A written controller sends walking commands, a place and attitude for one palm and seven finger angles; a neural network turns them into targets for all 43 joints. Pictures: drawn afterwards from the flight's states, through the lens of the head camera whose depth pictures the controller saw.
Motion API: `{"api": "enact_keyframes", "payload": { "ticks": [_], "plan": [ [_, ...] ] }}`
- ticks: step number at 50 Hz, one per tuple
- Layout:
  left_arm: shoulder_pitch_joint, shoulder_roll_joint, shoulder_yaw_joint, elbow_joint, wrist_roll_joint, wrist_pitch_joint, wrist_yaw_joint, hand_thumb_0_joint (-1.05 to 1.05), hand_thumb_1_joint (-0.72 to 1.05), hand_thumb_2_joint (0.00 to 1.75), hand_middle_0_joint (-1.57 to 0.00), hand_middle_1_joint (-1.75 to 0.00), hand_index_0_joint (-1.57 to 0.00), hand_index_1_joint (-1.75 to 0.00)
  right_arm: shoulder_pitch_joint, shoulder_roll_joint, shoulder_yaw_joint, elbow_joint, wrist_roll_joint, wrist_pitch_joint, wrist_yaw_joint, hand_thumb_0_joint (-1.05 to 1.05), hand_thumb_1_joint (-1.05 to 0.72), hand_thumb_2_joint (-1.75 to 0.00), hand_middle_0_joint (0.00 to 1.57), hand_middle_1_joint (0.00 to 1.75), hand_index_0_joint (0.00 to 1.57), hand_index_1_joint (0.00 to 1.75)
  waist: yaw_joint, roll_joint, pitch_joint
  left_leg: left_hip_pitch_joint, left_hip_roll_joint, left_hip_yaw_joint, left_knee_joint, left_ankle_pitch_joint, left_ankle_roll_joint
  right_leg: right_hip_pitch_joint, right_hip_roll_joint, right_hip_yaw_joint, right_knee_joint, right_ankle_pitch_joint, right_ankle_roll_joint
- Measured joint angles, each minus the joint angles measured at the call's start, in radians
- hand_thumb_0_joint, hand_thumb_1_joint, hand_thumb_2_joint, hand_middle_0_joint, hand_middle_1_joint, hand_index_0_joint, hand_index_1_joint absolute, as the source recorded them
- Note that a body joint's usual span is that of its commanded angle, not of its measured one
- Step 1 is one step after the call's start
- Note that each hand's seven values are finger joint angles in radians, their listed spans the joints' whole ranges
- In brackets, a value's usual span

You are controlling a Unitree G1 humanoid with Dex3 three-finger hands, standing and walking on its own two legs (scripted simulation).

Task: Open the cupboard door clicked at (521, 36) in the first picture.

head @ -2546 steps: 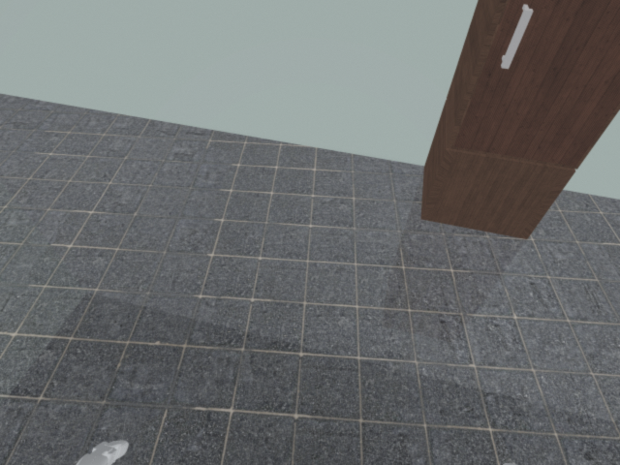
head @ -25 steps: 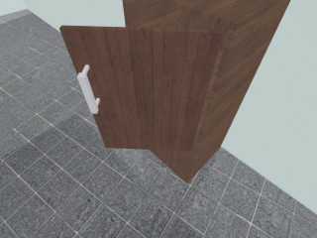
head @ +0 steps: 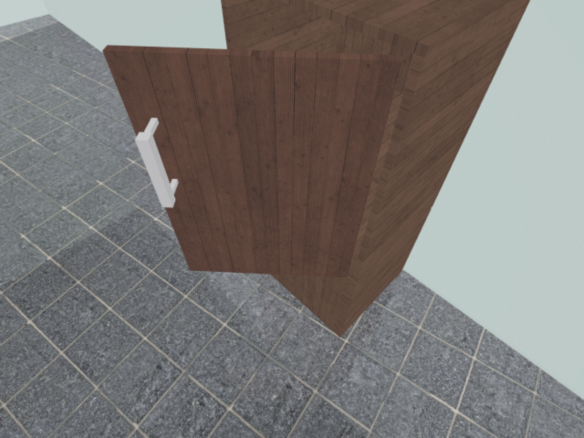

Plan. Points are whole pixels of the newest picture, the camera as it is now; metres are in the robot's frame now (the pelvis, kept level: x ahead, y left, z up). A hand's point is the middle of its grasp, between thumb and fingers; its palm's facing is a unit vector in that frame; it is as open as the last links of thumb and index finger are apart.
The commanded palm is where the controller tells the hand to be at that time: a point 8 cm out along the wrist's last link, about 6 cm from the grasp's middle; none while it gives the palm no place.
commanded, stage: look again from close up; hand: left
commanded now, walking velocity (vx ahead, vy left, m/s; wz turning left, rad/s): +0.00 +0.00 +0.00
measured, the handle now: (161, 164) +0.53 +0.27 +0.05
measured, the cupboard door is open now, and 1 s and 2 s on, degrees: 42 42 42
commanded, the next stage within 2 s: raise the hand with hooked fingers in 0.22 s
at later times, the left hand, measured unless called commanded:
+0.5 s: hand (157, 387) +0.18 +0.20 -0.03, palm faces +0.28 -0.95 -0.11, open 7.6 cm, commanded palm +0.10 +0.24 -0.06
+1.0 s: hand (138, 395) +0.17 +0.21 -0.01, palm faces -0.05 -1.00 -0.08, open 10.2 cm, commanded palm +0.13 +0.28 -0.01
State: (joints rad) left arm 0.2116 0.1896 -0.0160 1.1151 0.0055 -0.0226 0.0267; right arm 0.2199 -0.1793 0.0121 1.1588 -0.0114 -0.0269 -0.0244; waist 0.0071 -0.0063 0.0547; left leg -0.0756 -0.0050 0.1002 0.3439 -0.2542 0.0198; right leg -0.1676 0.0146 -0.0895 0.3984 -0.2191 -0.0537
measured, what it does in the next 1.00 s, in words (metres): lowers itself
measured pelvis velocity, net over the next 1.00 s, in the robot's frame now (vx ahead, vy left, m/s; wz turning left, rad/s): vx -0.05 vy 0.00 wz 0.06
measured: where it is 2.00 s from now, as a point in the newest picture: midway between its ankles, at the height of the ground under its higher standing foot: outside the picture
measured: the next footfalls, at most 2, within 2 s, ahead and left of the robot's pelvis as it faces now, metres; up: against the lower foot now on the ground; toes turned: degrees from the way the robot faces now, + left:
none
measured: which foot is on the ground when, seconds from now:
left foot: down 0.00-1.00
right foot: down 0.00-1.00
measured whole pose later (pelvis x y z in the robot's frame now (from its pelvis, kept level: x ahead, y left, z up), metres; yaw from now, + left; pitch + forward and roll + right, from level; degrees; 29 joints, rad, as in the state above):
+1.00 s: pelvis -0.05 +0.00 -0.07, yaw +3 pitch +10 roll -2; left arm 0.24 0.29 0.20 0.08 -0.31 -0.42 -0.41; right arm 0.18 -0.21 0.05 0.59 0.05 -0.25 -0.06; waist 0.02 0.02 -0.06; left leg -0.73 0.02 0.01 1.03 -0.49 0.02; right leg -0.74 -0.02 -0.17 0.96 -0.41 -0.07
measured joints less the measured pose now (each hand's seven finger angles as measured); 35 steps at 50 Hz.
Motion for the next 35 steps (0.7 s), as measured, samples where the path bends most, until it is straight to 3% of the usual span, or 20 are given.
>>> {"api": "enact_keyframes", "payload": {
  "ticks": [17,18,19,22,25,28,31,33,35],
  "plan": [
    [0.0,-0.003,0.002,-0.002,0.002,-0.007,0.008,0.01,0.9,0.9,-0.2,-0.3,-0.2,-0.29,0.002,0.0,-0.002,-0.006,0.003,0.001,0.002,0.01,-0.91,-0.9,0.2,0.3,0.2,0.3,0.0,0.008,-0.002,-0.025,0.014,-0.005,0.02,-0.001,-0.011,-0.012,0.012,-0.007,-0.003,0.006,-0.008],
    [0.047,-0.009,0.025,-0.148,-0.042,0.043,0.005,0.01,0.9,0.9,-0.2,-0.3,-0.2,-0.3,0.018,-0.004,-0.001,-0.055,0.019,-0.005,-0.002,0.01,-0.91,-0.9,0.2,0.3,0.2,0.3,0.0,0.011,0.003,-0.037,0.016,-0.005,0.041,-0.01,-0.011,-0.021,0.013,-0.007,0.007,0.005,-0.008],
    [0.103,-0.016,0.045,-0.329,-0.07,0.049,0.007,0.01,0.9,0.9,-0.2,-0.3,-0.2,-0.3,0.044,-0.01,0.002,-0.11,0.028,-0.04,-0.016,0.01,-0.91,-0.9,0.2,0.3,0.2,0.3,0.008,0.012,0.008,-0.038,0.014,-0.003,0.046,-0.014,-0.009,-0.027,0.01,-0.005,0.021,0.0,-0.009],
    [0.171,-0.03,0.053,-0.694,-0.142,-0.027,0.047,0.02,0.88,0.89,-0.21,-0.31,-0.2,-0.31,0.082,-0.042,-0.004,-0.216,0.05,-0.145,-0.044,0.01,-0.91,-0.9,0.2,0.3,0.2,0.3,0.008,0.04,-0.023,-0.062,0.002,-0.016,0.075,-0.022,-0.004,-0.048,-0.006,-0.018,0.058,-0.02,-0.006],
    [0.107,-0.031,0.102,-0.831,-0.189,-0.156,0.011,0.02,0.85,0.88,-0.21,-0.34,-0.2,-0.33,0.045,-0.065,-0.02,-0.31,0.045,-0.192,-0.04,0.01,-0.91,-0.9,0.2,0.3,0.2,0.3,-0.018,0.05,-0.066,-0.151,-0.007,-0.034,0.157,-0.043,0.001,-0.127,-0.024,-0.036,0.135,-0.048,-0.002],
    [0.043,-0.011,0.164,-0.845,-0.235,-0.342,-0.091,0.01,0.8,0.86,-0.21,-0.37,-0.2,-0.36,-0.02,-0.066,-0.032,-0.406,0.035,-0.221,-0.017,0.01,-0.91,-0.9,0.2,0.3,0.2,0.3,-0.025,0.019,-0.112,-0.289,-0.002,-0.019,0.278,-0.084,-0.003,-0.274,-0.029,-0.024,0.261,-0.086,-0.011],
    [0.057,-0.003,0.191,-0.844,-0.269,-0.511,-0.247,0.01,0.74,0.83,-0.21,-0.4,-0.21,-0.4,-0.07,-0.076,-0.05,-0.504,0.031,-0.243,0.017,0.01,-0.91,-0.9,0.2,0.3,0.2,0.3,-0.023,-0.015,-0.129,-0.414,0.01,-0.009,0.413,-0.137,-0.007,-0.401,-0.028,-0.015,0.389,-0.129,-0.023],
    [0.102,0.001,0.195,-0.836,-0.272,-0.564,-0.345,0.01,0.7,0.81,-0.21,-0.43,-0.21,-0.43,-0.09,-0.094,-0.059,-0.558,0.037,-0.246,0.029,0.01,-0.91,-0.9,0.2,0.3,0.2,0.3,-0.015,-0.027,-0.14,-0.484,0.012,-0.012,0.492,-0.169,-0.008,-0.471,-0.03,-0.013,0.464,-0.158,-0.024],
    [0.152,0.005,0.196,-0.836,-0.283,-0.56,-0.404,0.01,0.66,0.8,-0.22,-0.46,-0.22,-0.46,-0.1,-0.111,-0.067,-0.6,0.044,-0.24,0.024,0.01,-0.91,-0.9,0.2,0.3,0.2,0.3,0.0,-0.038,-0.149,-0.544,0.012,-0.018,0.558,-0.196,-0.008,-0.529,-0.033,-0.014,0.526,-0.183,-0.025]
  ]
}}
